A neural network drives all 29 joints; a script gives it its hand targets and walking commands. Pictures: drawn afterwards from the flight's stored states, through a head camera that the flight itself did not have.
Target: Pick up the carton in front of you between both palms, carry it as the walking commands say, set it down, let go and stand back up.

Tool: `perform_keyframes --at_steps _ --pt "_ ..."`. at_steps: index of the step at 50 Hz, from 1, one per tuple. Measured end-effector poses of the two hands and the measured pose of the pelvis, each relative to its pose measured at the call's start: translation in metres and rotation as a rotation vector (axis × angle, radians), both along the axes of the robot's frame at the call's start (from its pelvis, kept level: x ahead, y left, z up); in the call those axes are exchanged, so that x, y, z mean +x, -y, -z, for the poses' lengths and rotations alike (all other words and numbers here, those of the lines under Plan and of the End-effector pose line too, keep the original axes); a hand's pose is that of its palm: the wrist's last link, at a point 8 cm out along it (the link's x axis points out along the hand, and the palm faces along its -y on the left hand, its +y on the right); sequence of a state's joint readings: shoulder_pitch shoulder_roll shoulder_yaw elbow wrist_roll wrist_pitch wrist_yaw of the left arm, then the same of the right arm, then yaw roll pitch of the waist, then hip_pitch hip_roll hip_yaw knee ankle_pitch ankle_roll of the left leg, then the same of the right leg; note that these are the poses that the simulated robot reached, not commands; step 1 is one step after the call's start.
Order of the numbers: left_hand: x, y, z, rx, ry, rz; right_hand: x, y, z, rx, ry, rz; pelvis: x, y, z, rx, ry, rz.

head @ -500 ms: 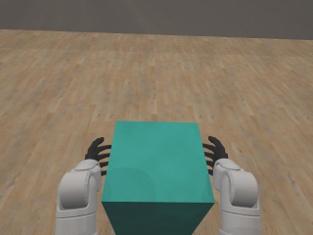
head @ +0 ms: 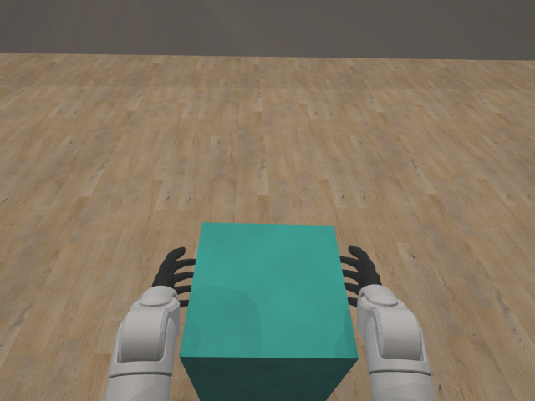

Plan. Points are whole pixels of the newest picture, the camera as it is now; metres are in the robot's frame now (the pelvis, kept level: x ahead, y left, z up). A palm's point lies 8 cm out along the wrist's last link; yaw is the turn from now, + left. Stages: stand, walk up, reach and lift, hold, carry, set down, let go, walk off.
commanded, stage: carry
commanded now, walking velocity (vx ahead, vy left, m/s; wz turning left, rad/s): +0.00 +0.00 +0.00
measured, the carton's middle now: (265, 318) +0.28 +0.00 -0.03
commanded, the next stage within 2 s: hold in 1.22 s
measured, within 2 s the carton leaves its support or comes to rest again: neither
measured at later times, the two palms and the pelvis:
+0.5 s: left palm (162, 319) +0.24 +0.15 +0.04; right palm (373, 317) +0.24 -0.15 +0.04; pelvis -0.05 +0.00 +0.00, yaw +0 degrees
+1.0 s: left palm (163, 333) +0.22 +0.14 +0.04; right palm (380, 332) +0.22 -0.16 +0.04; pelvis -0.07 -0.01 +0.00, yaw +0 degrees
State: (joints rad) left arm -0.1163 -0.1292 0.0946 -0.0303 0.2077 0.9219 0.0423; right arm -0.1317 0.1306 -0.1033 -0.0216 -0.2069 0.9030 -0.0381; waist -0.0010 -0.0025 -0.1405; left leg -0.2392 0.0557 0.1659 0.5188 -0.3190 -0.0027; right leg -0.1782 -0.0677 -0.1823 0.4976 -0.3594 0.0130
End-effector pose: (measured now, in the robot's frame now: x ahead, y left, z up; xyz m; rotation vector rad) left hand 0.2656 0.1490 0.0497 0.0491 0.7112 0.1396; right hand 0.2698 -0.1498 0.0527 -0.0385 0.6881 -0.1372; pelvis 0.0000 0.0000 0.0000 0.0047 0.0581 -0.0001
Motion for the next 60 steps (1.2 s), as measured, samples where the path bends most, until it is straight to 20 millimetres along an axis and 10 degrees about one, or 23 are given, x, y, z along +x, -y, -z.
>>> perform_keyframes --at_steps 18,60 --pt "-0.017 0.001 0.01 0.006 0.062 0.008 -0.018 0.001 0.01 -0.009 0.061 -0.001 -0.041 0.0 -0.001 -0.005 0.027 0.001" --pt "-0.053 0.009 0.009 0.01 0.037 0.012 -0.055 0.009 0.01 -0.011 0.035 0.0 -0.071 0.008 -0.001 -0.002 0.03 0.004"
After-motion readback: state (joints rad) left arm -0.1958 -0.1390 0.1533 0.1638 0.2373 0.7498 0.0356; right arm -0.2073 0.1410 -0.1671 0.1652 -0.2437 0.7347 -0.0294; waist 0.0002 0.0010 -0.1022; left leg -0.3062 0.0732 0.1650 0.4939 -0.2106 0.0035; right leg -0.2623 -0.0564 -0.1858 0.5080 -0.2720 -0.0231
